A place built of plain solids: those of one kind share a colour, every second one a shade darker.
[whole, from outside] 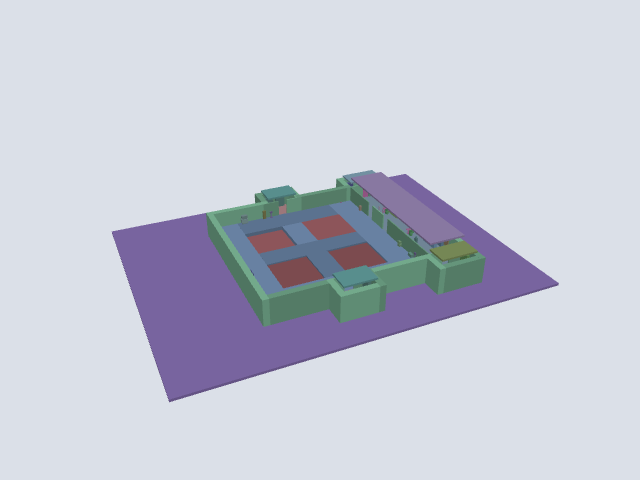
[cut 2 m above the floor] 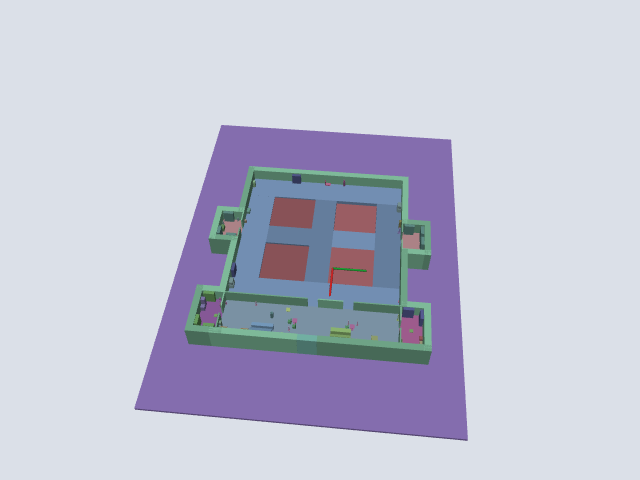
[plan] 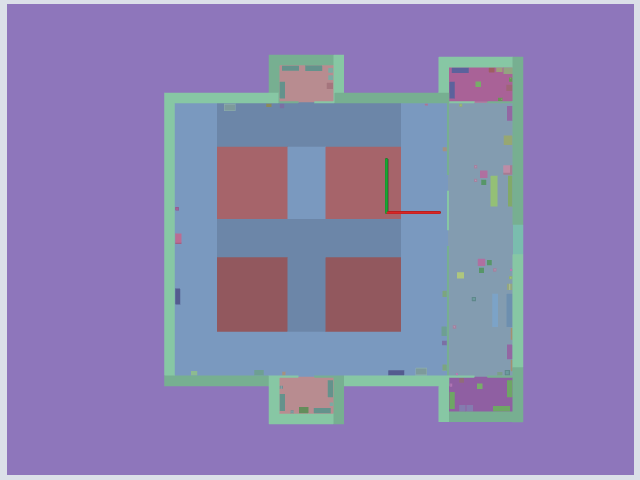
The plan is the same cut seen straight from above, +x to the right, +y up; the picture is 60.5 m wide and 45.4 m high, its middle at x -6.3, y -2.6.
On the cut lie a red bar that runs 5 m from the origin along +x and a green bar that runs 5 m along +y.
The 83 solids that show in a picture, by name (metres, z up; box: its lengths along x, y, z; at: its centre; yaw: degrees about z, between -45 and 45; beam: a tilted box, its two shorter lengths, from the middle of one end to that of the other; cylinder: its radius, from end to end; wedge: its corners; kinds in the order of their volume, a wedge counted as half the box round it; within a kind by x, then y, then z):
{
 "ground_under_all_1": {"box": [59.3, 44.56, 0.4], "at": [-6.26, -2.55, -1.94]},
 "floor_gang_1": {"box": [4.1, 25.95, 1.79], "at": [-18.09, -2.55, -0.9]},
 "floor_gang_2": {"box": [3.6, 7.05, 1.79], "at": [-7.58, -7.75, -0.9]},
 "floor_gang_3": {"box": [3.6, 6.85, 1.79], "at": [-7.58, 2.8, -0.9]},
 "floor_gang_4": {"box": [17.4, 4.25, 1.79], "at": [-7.33, -13.4, -0.9]},
 "floor_gang_5": {"box": [17.4, 3.6, 1.79], "at": [-7.33, -2.42, -0.9]},
 "floor_gang_6": {"box": [17.4, 4.2, 1.79], "at": [-7.33, 8.32, -0.9]},
 "floor_gang_7": {"box": [4.45, 25.95, 1.79], "at": [3.59, -2.55, -0.9]},
 "wall_1": {"box": [1.0, 27.75, 4.46], "at": [-20.54, -2.55, 0.44]},
 "wall_2": {"box": [10.81, 1.0, 4.46], "at": [-15.63, -15.93, 0.44]},
 "wall_3": {"box": [10.81, 1.0, 4.46], "at": [-15.63, 10.83, 0.44]},
 "wall_4": {"box": [1.0, 4.6, 4.46], "at": [-10.64, -17.73, 0.44]},
 "wall_5": {"box": [1.0, 4.6, 4.46], "at": [-10.64, 12.62, 0.44]},
 "wall_6": {"box": [2.0, 0.2, 4.46], "at": [-9.34, 10.43, 0.44]},
 "wall_7": {"box": [7.1, 1.0, 4.46], "at": [-7.58, -19.53, 0.44]},
 "wall_8": {"box": [7.1, 1.0, 4.46], "at": [-7.58, 14.43, 0.44]},
 "wall_9": {"box": [1.91, 0.2, 4.46], "at": [-5.88, 10.43, 0.44]},
 "wall_10": {"box": [1.0, 4.6, 4.46], "at": [-4.53, -17.73, 0.44]},
 "wall_11": {"box": [1.0, 4.6, 4.46], "at": [-4.53, 12.62, 0.44]},
 "wall_12": {"box": [10.85, 1.0, 4.46], "at": [0.49, -15.93, 0.44]},
 "wall_13": {"box": [10.85, 1.0, 4.46], "at": [0.49, 10.83, 0.44]},
 "wall_14": {"box": [1.0, 4.4, 4.46], "at": [5.41, -17.62, 0.44]},
 "wall_15": {"box": [1.0, 4.4, 4.46], "at": [5.41, 12.53, 0.44]},
 "wall_16": {"box": [0.2, 12.45, 4.46], "at": [5.82, -9.4, 0.44]},
 "wall_17": {"box": [0.2, 3.73, 4.46], "at": [5.82, 0.19, 0.44]},
 "wall_18": {"box": [0.2, 6.98, 4.46], "at": [5.82, 7.04, 0.44]},
 "wall_19": {"box": [2.6, 0.2, 4.46], "at": [7.01, -15.53, 0.44]},
 "wall_20": {"box": [2.6, 0.2, 4.46], "at": [7.01, 10.43, 0.44]},
 "wall_21": {"box": [8.0, 1.0, 4.46], "at": [8.91, -19.33, 0.44]},
 "wall_22": {"box": [8.0, 1.0, 4.46], "at": [8.91, 14.23, 0.44]},
 "wall_23": {"box": [2.6, 0.2, 4.46], "at": [10.82, -15.53, 0.44]},
 "wall_24": {"box": [2.6, 0.2, 4.46], "at": [10.82, 10.43, 0.44]},
 "wall_25": {"box": [1.0, 5.2, 4.46], "at": [12.42, -17.23, 0.44]},
 "wall_26": {"box": [1.0, 12.48, 4.46], "at": [12.42, -10.19, 0.44]},
 "wall_27": {"box": [1.0, 12.48, 4.46], "at": [12.42, 5.09, 0.44]},
 "wall_28": {"box": [1.0, 5.2, 4.46], "at": [12.42, 12.12, 0.44]},
 "step_tier_1": {"box": [6.65, 7.05, 1.57], "at": [-12.71, -7.75, -1.0]},
 "step_tier_2": {"box": [6.65, 6.85, 1.15], "at": [-12.71, 2.8, -1.22]},
 "step_tier_3": {"box": [7.15, 7.05, 1.52], "at": [-2.21, -7.75, -1.03]},
 "step_tier_4": {"box": [7.15, 6.85, 1.79], "at": [-2.21, 2.8, -0.9]},
 "floor_foyer_1": {"box": [6.2, 25.95, 1.79], "at": [8.91, -2.55, -0.9]},
 "floor_side_1": {"box": [5.3, 3.6, 1.79], "at": [-7.58, -17.32, -0.9]},
 "floor_side_2": {"box": [5.3, 3.6, 1.79], "at": [-7.58, 12.22, -0.9]},
 "ceil_foyer_1": {"box": [6.2, 25.95, 0.3], "at": [8.91, -2.55, 4.35]},
 "floor_cloaks_1": {"box": [6.2, 3.4, 1.79], "at": [8.91, 12.12, -0.9]},
 "floor_store_1": {"box": [6.2, 3.4, 1.79], "at": [8.91, -17.23, -0.9]},
 "door_leaf_1": {"box": [0.97, 2.8, 5.06], "at": [12.43, -2.55, 0.74]},
 "ceil_side_1": {"box": [5.3, 3.6, 0.3], "at": [-7.58, -17.32, 3.4]},
 "ceil_side_2": {"box": [5.3, 3.6, 0.3], "at": [-7.58, 12.22, 3.4]},
 "shelves_side_1": {"box": [0.5, 1.6, 2.0], "at": [-9.86, -17.98, 1.0]},
 "shelves_side_2": {"box": [0.5, 1.6, 2.0], "at": [-9.86, 11.57, 1.0]},
 "shelves_side_3": {"box": [1.6, 0.5, 2.0], "at": [-9.09, 13.64, 1.0]},
 "shelves_side_4": {"box": [1.6, 0.5, 2.0], "at": [-6.88, 13.64, 1.0]},
 "shelves_side_5": {"box": [1.6, 0.5, 2.0], "at": [-6.08, -18.75, 1.0]},
 "shelves_side_6": {"box": [0.5, 1.6, 2.0], "at": [-5.32, -16.68, 1.0]},
 "ceil_cloaks_1": {"box": [6.2, 3.4, 0.3], "at": [8.91, 12.12, 3.4]},
 "ceil_store_1": {"box": [6.2, 3.4, 0.3], "at": [8.91, -17.23, 3.4]},
 "shelves_store_1": {"box": [0.5, 1.6, 2.0], "at": [6.2, -17.77, 1.0]},
 "shelves_store_2": {"box": [1.6, 0.5, 2.0], "at": [10.87, -18.55, 1.0]},
 "shelves_store_3": {"box": [0.5, 1.6, 2.0], "at": [11.63, -16.68, 1.0]},
 "cloakroom_foyer_1": {"box": [0.55, 3.15, 1.0], "at": [10.26, -9.25, 0.5]},
 "cloakroom_foyer_2": {"box": [0.55, 3.15, 1.75], "at": [11.61, -9.25, 0.87]},
 "bar_foyer_1": {"box": [0.65, 2.9, 1.1], "at": [10.16, 2.02, 0.55]},
 "bar_foyer_2": {"box": [0.4, 2.9, 2.1], "at": [11.69, 2.02, 1.05]},
 "shelves_cloaks_1": {"box": [0.5, 1.6, 2.0], "at": [6.2, 11.57, 1.0]},
 "shelves_cloaks_2": {"box": [1.6, 0.5, 2.0], "at": [6.96, 13.45, 1.0]},
 "lockers_1": {"box": [0.48, 1.5, 1.8], "at": [-19.76, -7.95, 0.9]},
 "lockers_2": {"box": [1.5, 0.48, 1.8], "at": [0.92, -15.15, 0.9]},
 "machine_foyer_1": {"box": [0.8, 0.9, 1.73], "at": [11.48, 6.83, 0.96]},
 "cart_1": {"box": [0.98, 0.58, 0.58], "at": [-14.84, 9.94, 1.21]},
 "cart_2": {"box": [0.98, 0.58, 0.58], "at": [3.27, -15.04, 1.21]},
 "fridge_store_1": {"box": [0.6, 0.6, 1.8], "at": [7.17, -18.5, 0.9]},
 "bench_foyer_1": {"box": [0.5, 1.4, 0.46], "at": [11.63, -13.18, 0.22]},
 "bench_foyer_2": {"box": [0.5, 1.4, 0.46], "at": [11.63, 9.38, 0.22]},
 "chest_1": {"box": [0.9, 0.5, 0.53], "at": [-12.07, -15.14, 0.26]},
 "chest_2": {"box": [0.5, 0.9, 0.53], "at": [5.43, -11.23, 0.26]},
 "hamper_cloaks_1": {"box": [0.9, 0.6, 0.72], "at": [11.52, 13.39, 0.36]},
 "hamper_side_1": {"box": [0.9, 0.6, 0.72], "at": [-7.83, -18.7, 0.36]},
 "armchair_foyer_1": {"box": [0.86, 0.9, 0.33], "at": [11.46, 4.03, 0.27]},
 "cafe_table_foyer_1": {"box": [0.7, 0.7, 0.04], "at": [8.97, -4.72, 0.72]},
 "cafe_table_foyer_2": {"box": [0.7, 0.7, 0.04], "at": [9.19, 3.61, 0.72]},
 "trolley_1": {"box": [0.6, 1.0, 0.06], "at": [-19.7, -2.48, 0.2]},
 "low_table_foyer_1": {"box": [0.66, 0.6, 0.04], "at": [7.0, -5.95, 0.41]}
}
